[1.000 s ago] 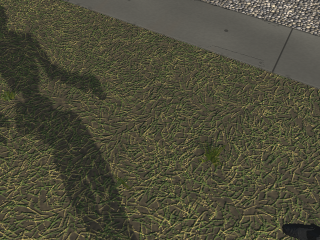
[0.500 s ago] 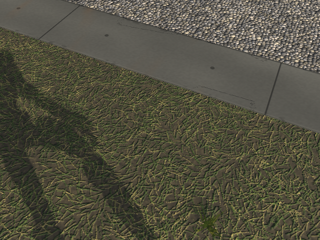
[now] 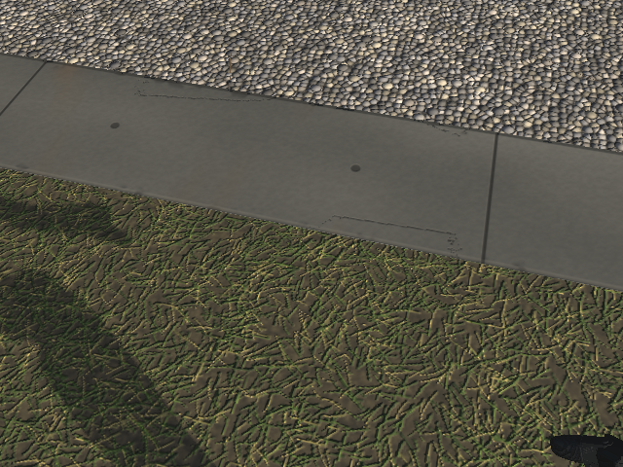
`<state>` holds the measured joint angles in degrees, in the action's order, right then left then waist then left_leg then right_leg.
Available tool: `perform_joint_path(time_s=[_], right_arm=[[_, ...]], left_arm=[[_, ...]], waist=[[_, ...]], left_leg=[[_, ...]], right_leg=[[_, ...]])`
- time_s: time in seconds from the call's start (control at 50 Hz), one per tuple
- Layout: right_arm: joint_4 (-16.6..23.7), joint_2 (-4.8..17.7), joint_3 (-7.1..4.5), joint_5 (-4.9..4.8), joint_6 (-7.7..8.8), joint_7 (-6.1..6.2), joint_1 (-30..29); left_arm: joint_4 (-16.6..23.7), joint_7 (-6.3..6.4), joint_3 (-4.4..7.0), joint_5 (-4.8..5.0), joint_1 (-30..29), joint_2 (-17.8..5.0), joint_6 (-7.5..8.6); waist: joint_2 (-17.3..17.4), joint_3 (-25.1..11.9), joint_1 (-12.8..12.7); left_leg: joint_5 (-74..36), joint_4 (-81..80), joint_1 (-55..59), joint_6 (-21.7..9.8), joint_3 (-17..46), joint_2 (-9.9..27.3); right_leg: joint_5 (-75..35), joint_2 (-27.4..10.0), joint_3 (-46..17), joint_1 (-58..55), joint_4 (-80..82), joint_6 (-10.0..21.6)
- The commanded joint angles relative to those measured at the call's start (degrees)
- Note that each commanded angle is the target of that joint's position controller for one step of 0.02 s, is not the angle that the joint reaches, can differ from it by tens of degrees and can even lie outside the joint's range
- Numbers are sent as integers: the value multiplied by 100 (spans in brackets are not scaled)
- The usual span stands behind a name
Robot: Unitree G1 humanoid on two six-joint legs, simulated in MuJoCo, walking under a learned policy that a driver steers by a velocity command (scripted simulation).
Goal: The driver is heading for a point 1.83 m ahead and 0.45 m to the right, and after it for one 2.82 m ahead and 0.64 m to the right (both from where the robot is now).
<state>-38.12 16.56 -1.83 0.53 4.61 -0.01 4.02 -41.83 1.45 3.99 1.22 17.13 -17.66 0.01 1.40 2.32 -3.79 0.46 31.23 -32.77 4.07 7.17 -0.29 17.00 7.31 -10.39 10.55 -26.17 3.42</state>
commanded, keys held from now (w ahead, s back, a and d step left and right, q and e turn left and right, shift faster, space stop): e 0.74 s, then no key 0.16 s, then w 0.10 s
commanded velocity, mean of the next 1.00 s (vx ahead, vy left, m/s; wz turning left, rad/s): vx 0.06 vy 0.00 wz -0.53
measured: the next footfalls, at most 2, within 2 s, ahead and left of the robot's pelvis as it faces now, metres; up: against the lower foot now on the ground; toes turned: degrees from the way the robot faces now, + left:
left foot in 0.04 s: +0.21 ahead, +0.12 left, +0.00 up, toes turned -8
right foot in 0.50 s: +0.09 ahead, -0.12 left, +0.00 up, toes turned -20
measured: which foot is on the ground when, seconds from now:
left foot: up 0.00-0.02, down 0.04-0.50, up 0.52-0.92, down 0.94-1.00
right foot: down 0.00-0.06, up 0.08-0.48, down 0.50-0.94, up 0.96-1.00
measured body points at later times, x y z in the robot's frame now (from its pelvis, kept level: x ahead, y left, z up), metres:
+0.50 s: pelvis +0.08 +0.00 -0.01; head +0.10 -0.03 +0.44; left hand +0.31 +0.23 -0.09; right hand +0.14 -0.31 -0.12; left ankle +0.17 +0.13 -0.74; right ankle +0.06 -0.10 -0.74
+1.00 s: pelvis +0.11 +0.00 +0.00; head +0.12 +0.01 +0.45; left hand +0.39 +0.15 -0.10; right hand +0.09 -0.30 -0.10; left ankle +0.17 +0.11 -0.74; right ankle +0.05 -0.10 -0.72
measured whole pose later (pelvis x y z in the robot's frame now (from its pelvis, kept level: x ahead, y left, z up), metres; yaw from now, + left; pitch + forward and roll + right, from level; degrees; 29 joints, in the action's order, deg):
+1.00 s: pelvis +0.11 +0.00 +0.00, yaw -32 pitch +1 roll +1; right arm -43.5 15.4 -3.2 1.0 0.8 -0.5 9.3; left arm -36.2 1.3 2.7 -0.1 10.2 -16.8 -2.0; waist -2.2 -0.1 0.1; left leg 15.6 28.8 -14.4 -0.8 1.4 -1.3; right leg 25.2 4.8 -8.7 20.0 -40.2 0.4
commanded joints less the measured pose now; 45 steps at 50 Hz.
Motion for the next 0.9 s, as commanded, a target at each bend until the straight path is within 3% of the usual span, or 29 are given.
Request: perform_joint_path(time_s=[0.02, 0.04, 0.06, 0.08, 0.1, 0.12, 0.14, 0.18, 0.2, 0.26, 0.34, 0.42, 0.46, 0.48, 0.5, 0.52, 0.54, 0.56, 0.58, 0.6, 0.62, 0.66, 0.72, 0.84, 0.9], right_arm=[[253, 719, -281, 7, 112, -5, 374], [210, 803, -315, 67, 153, 22, 610], [245, 1106, -361, 168, 146, 88, 927], [253, 1209, -366, 264, 26, 101, 927], [269, 968, -369, 56, -83, 88, 823], [374, 624, -277, 33, -148, 116, 651], [386, 519, -226, 70, -231, 129, 433], [368, 613, -228, 101, -322, 166, 80], [337, 627, -245, 130, -331, 185, 66], [210, 644, -287, 98, -345, 221, 188], [144, 832, -374, 44, -409, 201, 34], [16, 971, -436, -49, -464, 126, 55], [-58, 987, -450, -158, -499, 125, -14], [-173, 854, -432, -185, -516, 124, 196], [-233, 563, -372, -98, -533, 94, 414], [90, 434, -312, 127, -513, 99, 208], [195, 657, -394, 94, -476, 149, -361], [162, 712, -434, -32, -487, 160, -298], [15, 728, -469, -43, -508, 193, -82], [-75, 775, -494, 10, -524, 233, 6], [-99, 758, -500, 39, -521, 231, 63], [-96, 647, -472, -20, -492, 194, 117], [-31, 491, -393, -57, -462, 162, -123], [-64, 553, -359, -123, -430, 26, -39], [-118, 483, -340, -109, -365, -46, 214]], left_arm=[[439, 91, 217, -10, -314, -758, -28], [508, 80, 172, -26, -351, -589, -23], [623, 61, 61, -126, -176, -254, 2], [576, 18, -15, -73, 1030, -63, 21], [403, -1, 96, -19, 1180, -689, -28], [410, 31, 217, 27, 531, -1020, -130], [457, 81, 250, 27, 199, -1019, -244], [575, 105, 232, 8, 49, -829, -385], [598, 103, 202, 1, 82, -679, -396], [714, 83, 147, -37, -78, -473, -351], [845, -22, 109, -54, -327, -433, -339], [918, -130, 149, -47, -383, -528, -366], [827, -179, 189, -59, -110, -515, -362], [754, -166, 247, -84, 69, -624, -357], [781, -97, 372, -91, 196, -1056, -348], [1014, -27, 465, -130, 4, -1668, -331], [1026, -57, 422, -327, 124, -1469, -196], [996, -62, 361, -338, -137, -1306, -83], [1031, -44, 334, -216, -511, -1141, -37], [1070, -19, 268, -114, -709, -961, -35], [1095, 14, 219, -94, -778, -884, -49], [1103, 54, 192, -120, -701, -838, -84], [1068, 100, 241, -84, -533, -933, -129], [1065, 21, 225, -129, -609, -932, -216], [1037, -1, 161, -55, -833, -819, -235]], waist=[[-860, -725, 468], [-725, -881, 582], [127, -1482, 582], [1568, -2112, 41], [1236, -2101, 110], [675, -1504, 358], [375, -1194, 360], [633, -627, 262], [723, -549, 252], [695, -742, 356], [656, -880, 411], [705, -796, 408], [629, -805, 193], [436, -771, 168], [-680, -599, 259], [-2073, -353, 357], [-1464, -620, -85], [-1200, -550, 136], [-928, -499, 330], [-896, -539, 381], [-922, -610, 435], [-863, -784, 452], [-908, -762, 306], [-1119, -771, 171], [-1029, -734, 376]], left_leg=[[-261, -562, 1314, -194, -112, -142], [-878, -897, 1883, -373, -79, 133], [-2517, -707, 3096, -774, 830, 1251], [-3491, -576, 4394, -1901, 2588, 2618], [-1857, -799, 4079, -2091, 3055, 2730], [-911, -909, 3581, -1819, 2235, 2231], [-206, -1048, 3064, -1597, 1655, 1882], [236, -1410, 2035, -1542, 844, 1475], [187, -1524, 1833, -1548, 496, 1320], [-326, -1553, 2154, -1782, 165, 1498], [-239, -1590, 2148, -1838, -200, 1678], [-54, -1431, 2247, -1713, -411, 1809], [124, -1027, 2143, -1415, -655, 1724], [547, -613, 1853, -1082, -888, 1538], [1565, 606, 986, -498, -1470, 1010], [3609, 1976, -619, 48, -1571, 65], [3732, 3050, -645, -7, -607, 3], [3202, 3331, -668, -110, -395, 114], [2700, 3292, -676, -137, -341, 178], [2421, 3258, -651, -102, -329, 197], [2213, 3395, -429, -41, -366, 128], [1959, 3252, -232, 39, -384, 18], [1825, 2174, -146, 107, -324, -41], [2073, 999, 918, 29, -417, -63], [1419, -290, 1578, -153, -513, -64]], right_leg=[[-2371, -1121, -1191, 50, -354, 376], [-1983, -851, -1094, 151, -905, 179], [-273, -399, -564, 745, -2275, -97], [2724, 212, -149, 1982, -3583, -374], [2322, -335, 12, 2359, -4312, -561], [1829, -517, 178, 2535, -4611, -702], [1438, -639, 317, 2538, -4620, -778], [996, -789, 538, 2228, -4453, -869], [862, -783, 689, 2045, -4237, -874], [724, -917, 809, 1967, -3592, -868], [411, -1090, 966, 1429, -2629, -740], [312, -1024, 1205, 1003, -1712, -515], [-277, -860, 1406, 427, -682, -274], [-624, -774, 1288, -17, -188, -85], [-1617, -1539, 37, -541, 553, 314], [-2755, -2860, -1941, -750, 736, 1359], [-2465, -2898, -2019, -355, 884, 1727], [-2140, -2576, -1495, -265, 876, 1438], [-1909, -2249, -1111, -253, 786, 1083], [-2056, -2119, -939, -276, 720, 909], [-2471, -1999, -801, -169, 656, 889], [-2785, -1868, -703, -265, 571, 915], [-2605, -1783, -852, -541, 437, 898], [-2567, -1835, -1269, -164, 240, 974], [-2453, -1647, -1386, -60, 5, 784]])
Over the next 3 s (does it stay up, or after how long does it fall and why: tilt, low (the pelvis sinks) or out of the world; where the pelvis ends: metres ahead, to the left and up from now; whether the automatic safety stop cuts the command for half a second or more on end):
stays up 0.95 -0.44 0.00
